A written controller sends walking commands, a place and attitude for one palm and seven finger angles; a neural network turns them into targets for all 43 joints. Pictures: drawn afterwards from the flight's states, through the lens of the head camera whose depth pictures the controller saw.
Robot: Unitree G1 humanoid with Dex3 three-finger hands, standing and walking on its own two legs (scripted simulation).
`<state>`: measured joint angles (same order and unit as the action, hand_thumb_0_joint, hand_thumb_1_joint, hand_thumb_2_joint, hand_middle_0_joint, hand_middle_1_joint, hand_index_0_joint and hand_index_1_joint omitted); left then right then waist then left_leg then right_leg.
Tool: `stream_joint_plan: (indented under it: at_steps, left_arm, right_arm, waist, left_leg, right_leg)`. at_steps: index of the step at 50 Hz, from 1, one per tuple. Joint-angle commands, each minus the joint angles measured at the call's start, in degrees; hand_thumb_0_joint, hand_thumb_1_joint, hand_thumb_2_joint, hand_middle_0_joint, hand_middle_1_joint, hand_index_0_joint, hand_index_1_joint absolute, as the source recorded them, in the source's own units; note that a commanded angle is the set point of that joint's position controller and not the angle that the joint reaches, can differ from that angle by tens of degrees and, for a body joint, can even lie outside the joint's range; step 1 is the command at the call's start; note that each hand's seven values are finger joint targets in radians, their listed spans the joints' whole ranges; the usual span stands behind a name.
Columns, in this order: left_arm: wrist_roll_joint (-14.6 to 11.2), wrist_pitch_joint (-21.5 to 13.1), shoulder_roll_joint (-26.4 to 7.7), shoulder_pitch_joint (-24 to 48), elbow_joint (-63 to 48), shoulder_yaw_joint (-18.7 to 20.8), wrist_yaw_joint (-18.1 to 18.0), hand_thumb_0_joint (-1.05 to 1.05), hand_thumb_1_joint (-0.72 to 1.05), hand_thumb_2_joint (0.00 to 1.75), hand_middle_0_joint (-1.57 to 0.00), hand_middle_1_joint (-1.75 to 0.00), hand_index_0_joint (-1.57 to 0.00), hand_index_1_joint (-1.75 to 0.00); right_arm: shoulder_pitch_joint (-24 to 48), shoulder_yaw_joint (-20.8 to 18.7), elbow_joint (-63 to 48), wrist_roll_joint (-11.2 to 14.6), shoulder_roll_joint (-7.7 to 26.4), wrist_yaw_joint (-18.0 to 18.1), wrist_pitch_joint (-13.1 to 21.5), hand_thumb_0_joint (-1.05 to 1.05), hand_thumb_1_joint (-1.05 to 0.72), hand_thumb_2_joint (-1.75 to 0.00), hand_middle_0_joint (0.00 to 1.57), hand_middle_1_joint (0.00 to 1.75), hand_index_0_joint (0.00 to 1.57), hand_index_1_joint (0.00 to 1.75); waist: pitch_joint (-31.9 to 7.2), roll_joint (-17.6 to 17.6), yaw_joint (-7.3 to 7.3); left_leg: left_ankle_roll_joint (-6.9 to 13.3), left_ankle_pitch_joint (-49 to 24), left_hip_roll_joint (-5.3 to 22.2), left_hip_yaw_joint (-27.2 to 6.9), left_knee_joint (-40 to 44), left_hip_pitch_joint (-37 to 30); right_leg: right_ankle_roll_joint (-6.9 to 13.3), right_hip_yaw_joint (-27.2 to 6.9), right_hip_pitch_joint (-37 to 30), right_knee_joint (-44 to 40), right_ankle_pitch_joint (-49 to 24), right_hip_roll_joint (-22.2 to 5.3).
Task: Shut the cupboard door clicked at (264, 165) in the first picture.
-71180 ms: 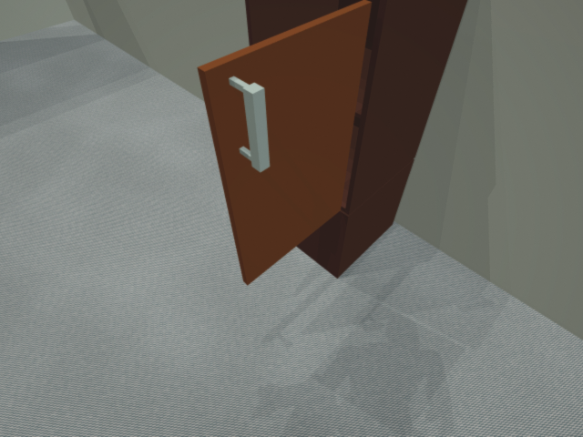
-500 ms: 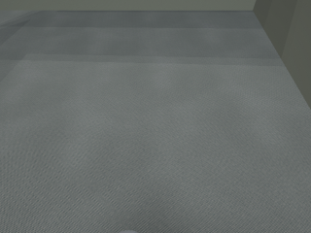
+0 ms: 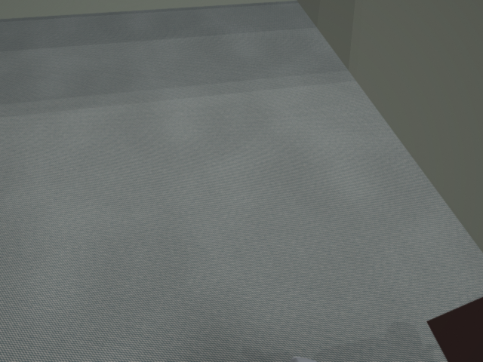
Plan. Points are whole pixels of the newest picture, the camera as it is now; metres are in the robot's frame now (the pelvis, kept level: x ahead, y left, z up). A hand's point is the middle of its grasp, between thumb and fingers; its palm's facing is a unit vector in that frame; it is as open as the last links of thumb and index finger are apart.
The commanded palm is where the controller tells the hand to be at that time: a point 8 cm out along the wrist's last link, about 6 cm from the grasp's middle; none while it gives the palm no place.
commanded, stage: turn to face it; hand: left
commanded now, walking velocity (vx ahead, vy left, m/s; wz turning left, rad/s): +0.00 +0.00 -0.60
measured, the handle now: out of the picture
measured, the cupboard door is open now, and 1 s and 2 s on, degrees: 0 0 0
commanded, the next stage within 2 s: none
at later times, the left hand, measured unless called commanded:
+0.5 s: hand (159, 338) +0.18 +0.18 -0.18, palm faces -0.24 -0.95 -0.20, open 7.4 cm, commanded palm none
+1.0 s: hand (199, 309) +0.23 +0.11 -0.15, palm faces -0.52 -0.81 -0.27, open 7.4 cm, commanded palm none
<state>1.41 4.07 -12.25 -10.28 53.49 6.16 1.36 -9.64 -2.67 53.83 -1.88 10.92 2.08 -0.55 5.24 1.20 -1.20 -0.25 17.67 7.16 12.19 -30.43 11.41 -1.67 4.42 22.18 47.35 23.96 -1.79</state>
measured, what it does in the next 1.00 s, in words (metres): steps on the spot, turning right: right foot, then left foot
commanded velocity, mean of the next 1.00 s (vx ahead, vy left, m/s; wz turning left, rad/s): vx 0.00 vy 0.00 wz -0.60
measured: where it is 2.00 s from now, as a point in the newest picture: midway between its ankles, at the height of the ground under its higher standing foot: outside the picture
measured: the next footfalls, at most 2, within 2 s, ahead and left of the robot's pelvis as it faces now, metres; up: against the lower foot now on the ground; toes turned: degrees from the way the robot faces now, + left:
right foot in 0.08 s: +0.05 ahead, -0.13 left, +0.00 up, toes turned -8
left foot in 0.44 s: +0.13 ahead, +0.12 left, +0.00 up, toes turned -13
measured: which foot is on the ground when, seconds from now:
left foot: down 0.00-0.08, up 0.10-0.42, down 0.44-0.76, up 0.78-1.00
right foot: up 0.00-0.06, down 0.08-0.44, up 0.46-0.76, down 0.78-1.00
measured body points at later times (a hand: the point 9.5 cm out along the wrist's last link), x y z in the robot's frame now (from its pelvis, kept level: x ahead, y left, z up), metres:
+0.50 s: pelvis +0.04 +0.01 -0.01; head +0.09 +0.01 +0.44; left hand +0.19 +0.23 -0.16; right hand +0.06 -0.26 -0.14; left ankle +0.09 +0.13 -0.74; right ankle +0.00 -0.11 -0.71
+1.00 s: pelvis +0.05 -0.02 +0.00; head +0.09 -0.06 +0.45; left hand +0.26 +0.15 -0.13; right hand -0.03 -0.29 -0.15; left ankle +0.12 +0.10 -0.68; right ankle -0.03 -0.10 -0.74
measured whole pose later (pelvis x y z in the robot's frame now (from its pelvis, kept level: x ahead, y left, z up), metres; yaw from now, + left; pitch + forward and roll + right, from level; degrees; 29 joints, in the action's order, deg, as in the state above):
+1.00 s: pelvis +0.05 -0.02 +0.00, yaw -34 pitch +1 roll +1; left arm 1.5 2.7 -12.1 -10.6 51.1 3.7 0.3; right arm -9.4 -3.5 51.0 -0.6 15.1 1.2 -3.0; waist 5.6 1.2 -0.1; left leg -4.8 24.2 3.8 2.0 -55.4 27.1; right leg 1.4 -2.5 14.2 29.4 16.6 1.0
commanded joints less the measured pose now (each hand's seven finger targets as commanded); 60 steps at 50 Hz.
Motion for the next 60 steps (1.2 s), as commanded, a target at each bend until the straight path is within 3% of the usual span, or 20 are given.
stream_joint_plan:
  at_steps: [1,2,4,6,10,17,20,22,23,26,36,37,38,39,44,51,54,56,57,60]
  left_arm:
    - [0.2,-1.8,-3.4,-2.6,-4.7,0.1,0.2,0.00,0.90,0.90,-0.20,-0.30,-0.20,-0.30]
    - [0.3,-2.1,-4.8,-5.3,-4.2,0.5,0.1,0.00,0.90,0.90,-0.20,-0.30,-0.20,-0.30]
    - [0.7,-3.6,-15.5,-11.3,-2.9,2.2,-1.0,0.00,0.90,0.90,-0.20,-0.30,-0.20,-0.30]
    - [0.1,-3.1,-14.5,-8.8,-3.9,2.1,-2.5,0.00,0.90,0.90,-0.20,-0.30,-0.20,-0.30]
    - [0.1,-3.2,-11.0,-0.6,-7.1,0.4,-2.5,0.00,0.90,0.90,-0.20,-0.30,-0.20,-0.30]
    - [0.4,-2.7,-13.0,-0.6,-6.7,1.1,-1.9,0.00,0.90,0.90,-0.20,-0.30,-0.20,-0.30]
    - [-0.3,-2.1,-11.5,2.5,-7.4,0.8,-1.6,0.00,0.90,0.90,-0.20,-0.30,-0.20,-0.30]
    - [-1.0,-1.7,-5.6,0.5,-9.4,-0.3,-0.8,0.00,0.90,0.90,-0.20,-0.30,-0.20,-0.30]
    - [-0.5,-2.1,-7.1,1.6,-10.4,-0.2,-0.4,0.00,0.90,0.90,-0.20,-0.30,-0.20,-0.30]
    - [-0.2,-1.4,-6.8,1.8,-8.0,0.4,0.6,0.00,0.90,0.90,-0.20,-0.30,-0.20,-0.30]
    - [-0.3,-1.9,-5.7,-0.1,-7.6,-0.4,0.9,0.00,0.90,0.90,-0.20,-0.30,-0.20,-0.30]
    - [-0.1,-2.2,-8.2,-4.0,-6.4,0.2,0.6,0.00,0.90,0.90,-0.20,-0.30,-0.20,-0.30]
    - [0.5,-3.0,-14.5,-6.6,-5.4,1.4,-0.2,0.00,0.90,0.90,-0.20,-0.30,-0.20,-0.30]
    - [-0.1,-2.8,-17.6,-8.7,-4.9,1.6,-0.8,0.00,0.90,0.90,-0.20,-0.30,-0.20,-0.30]
    - [-0.1,-3.0,-11.4,-0.1,-6.7,0.5,-2.1,0.00,0.90,0.90,-0.20,-0.30,-0.20,-0.30]
    - [0.4,-2.7,-12.9,-0.7,-6.2,1.0,-2.0,0.00,0.90,0.90,-0.20,-0.30,-0.20,-0.30]
    - [-0.3,-2.2,-12.2,2.3,-6.7,0.9,-1.8,0.00,0.90,0.90,-0.20,-0.30,-0.20,-0.30]
    - [-1.1,-1.8,-6.3,-1.3,-7.7,-0.3,-1.2,0.00,0.90,0.90,-0.20,-0.30,-0.20,-0.30]
    - [-0.7,-2.0,-6.8,-1.1,-8.9,-0.4,-0.9,0.00,0.90,0.90,-0.20,-0.30,-0.20,-0.30]
    - [-0.2,-1.3,-7.7,1.3,-7.5,0.6,0.2,0.00,0.90,0.90,-0.20,-0.30,-0.20,-0.30]
  right_arm:
    - [-1.3,-3.2,-3.6,0.1,11.9,-0.1,-0.1,0.00,-0.90,-0.90,0.20,0.30,0.20,0.30]
    - [-0.1,-3.2,-4.0,0.3,11.9,-0.3,-0.2,0.00,-0.90,-0.90,0.20,0.30,0.20,0.30]
    - [2.3,-1.8,-7.9,1.2,6.1,-1.1,-0.4,0.00,-0.90,-0.90,0.20,0.30,0.20,0.30]
    - [4.1,-1.8,-8.8,1.3,7.1,-0.3,-1.3,0.00,-0.90,-0.90,0.20,0.30,0.20,0.30]
    - [1.4,-1.4,-6.7,1.0,7.5,-0.9,-1.4,0.00,-0.90,-0.90,0.20,0.30,0.20,0.30]
    - [0.1,-1.1,-7.7,1.6,6.8,-0.8,-0.7,0.00,-0.90,-0.90,0.20,0.30,0.20,0.30]
    - [-5.9,-1.1,-6.0,1.6,7.9,-0.2,0.2,0.00,-0.90,-0.90,0.20,0.30,0.20,0.30]
    - [-8.4,-2.6,-6.7,0.2,17.1,0.1,1.0,0.00,-0.90,-0.90,0.20,0.30,0.20,0.30]
    - [-8.3,-2.5,-7.8,-0.1,17.6,0.4,0.7,0.00,-0.90,-0.90,0.20,0.30,0.20,0.30]
    - [-2.5,-1.4,-8.5,-0.1,13.5,0.6,1.1,0.00,-0.90,-0.90,0.20,0.30,0.20,0.30]
    - [-4.3,-3.0,-6.2,0.4,14.6,-0.4,-0.1,0.00,-0.90,-0.90,0.20,0.30,0.20,0.30]
    - [-3.1,-3.1,-6.7,0.8,13.8,-0.6,-0.2,0.00,-0.90,-0.90,0.20,0.30,0.20,0.30]
    - [-2.3,-2.3,-8.6,1.3,9.3,-0.9,-0.3,0.00,-0.90,-0.90,0.20,0.30,0.20,0.30]
    - [1.6,-1.5,-10.7,1.2,8.8,-0.8,-1.0,0.00,-0.90,-0.90,0.20,0.30,0.20,0.30]
    - [0.8,-1.4,-7.6,1.0,8.4,-0.8,-0.9,0.00,-0.90,-0.90,0.20,0.30,0.20,0.30]
    - [0.8,-1.4,-8.5,1.7,7.4,-0.8,-0.8,0.00,-0.90,-0.90,0.20,0.30,0.20,0.30]
    - [-4.9,-1.2,-6.9,1.7,7.9,-0.4,0.1,0.00,-0.90,-0.90,0.20,0.30,0.20,0.30]
    - [-8.0,-2.6,-6.5,0.5,16.1,-0.1,1.0,0.00,-0.90,-0.90,0.20,0.30,0.20,0.30]
    - [-9.0,-2.6,-7.6,0.1,18.0,0.2,0.7,0.00,-0.90,-0.90,0.20,0.30,0.20,0.30]
    - [-2.8,-1.6,-8.9,-0.3,13.9,0.5,0.9,0.00,-0.90,-0.90,0.20,0.30,0.20,0.30]
  waist:
    - [-4.7,9.1,0.52]
    - [-5.7,6.6,-1.33]
    - [-7.8,-19.8,-4.64]
    - [-8.3,-16.9,-3.23]
    - [-8.6,-8.6,0.59]
    - [-8.1,-9.5,0.42]
    - [-8.7,-8.3,3.76]
    - [-9.5,17.4,3.74]
    - [-8.3,12.6,4.15]
    - [-6.7,10.9,1.15]
    - [-8.1,9.8,1.14]
    - [-9.4,5.0,-1.00]
    - [-9.6,-13.1,-2.30]
    - [-7.7,-16.6,-4.28]
    - [-7.7,-9.9,0.59]
    - [-7.5,-10.3,0.55]
    - [-8.3,-9.4,3.70]
    - [-11.7,14.1,3.31]
    - [-10.8,14.8,3.90]
    - [-5.3,11.1,1.46]
  left_leg:
    - [5.2,-23.0,13.0,-5.5,2.9,-1.9]
    - [3.0,-19.6,11.3,-3.9,-2.5,1.4]
    - [-3.5,19.3,-3.6,-0.9,-29.1,22.2]
    - [-3.2,16.6,-2.3,-12.7,-39.4,26.4]
    - [-4.4,6.6,-1.8,-12.6,-33.8,19.8]
    - [-4.0,6.3,-5.0,-10.8,-13.4,12.4]
    - [-3.3,-4.8,-5.0,-10.7,3.7,-0.9]
    - [5.9,-11.8,16.6,-32.3,14.9,-8.9]
    - [10.6,-13.4,21.2,-34.5,14.5,-3.0]
    - [8.6,-27.1,14.1,-21.3,11.0,-2.9]
    - [3.8,-23.7,11.7,-7.7,0.3,-1.2]
    - [0.8,-16.4,9.3,-5.6,-6.1,3.7]
    - [-3.2,5.1,1.5,-0.6,-18.0,17.4]
    - [-4.0,19.9,-2.6,-6.3,-29.5,23.0]
    - [-4.8,7.2,-1.3,-11.9,-31.9,21.9]
    - [-4.3,6.3,-4.6,-10.9,-15.3,13.8]
    - [-3.8,-4.5,-5.5,-10.4,1.7,2.1]
    - [3.2,-19.0,13.3,-28.5,11.2,-10.8]
    - [9.6,-22.7,21.2,-33.4,12.1,-7.7]
    - [8.6,-23.5,14.7,-22.7,12.1,-1.2]
  right_leg:
    - [0.9,2.0,-5.8,-11.2,-7.4,1.3]
    - [1.7,1.4,-11.5,-17.5,-13.5,1.0]
    - [12.0,-27.8,-23.7,-27.5,-43.2,-19.4]
    - [15.5,-29.9,-21.2,-27.4,-39.0,-18.7]
    - [12.7,-18.9,-14.6,-25.9,-34.2,-12.2]
    - [12.2,-22.9,-12.7,-24.3,-32.9,-10.2]
    - [7.4,-22.0,-4.5,-19.8,-26.1,-6.2]
    - [0.9,-7.8,9.3,-0.5,6.9,6.2]
    - [0.4,-6.8,8.0,10.3,12.1,4.0]
    - [-1.0,-5.6,9.3,18.7,6.1,0.9]
    - [1.0,1.9,-10.0,-17.2,-8.6,2.9]
    - [2.2,-1.6,-17.4,-24.3,-15.0,0.3]
    - [7.2,-19.6,-26.0,-29.3,-28.1,-13.7]
    - [13.4,-27.9,-21.2,-29.4,-36.9,-21.2]
    - [12.4,-18.1,-17.7,-24.5,-39.8,-11.5]
    - [12.4,-23.0,-13.5,-24.1,-35.2,-10.6]
    - [8.1,-22.6,-7.6,-19.3,-31.3,-6.8]
    - [1.6,-11.0,5.7,-2.7,-0.5,5.4]
    - [0.6,-6.9,7.6,9.7,14.1,5.0]
    - [-0.8,-7.2,9.1,21.2,6.5,1.0]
